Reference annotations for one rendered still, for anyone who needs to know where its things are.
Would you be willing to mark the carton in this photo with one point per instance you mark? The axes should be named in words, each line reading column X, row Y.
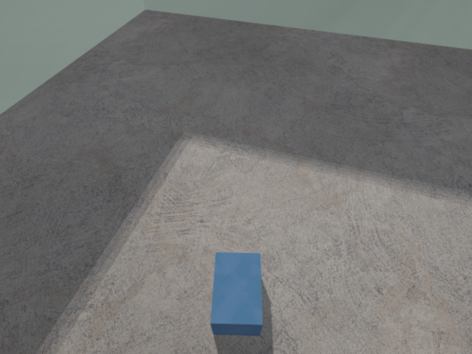
column 237, row 295

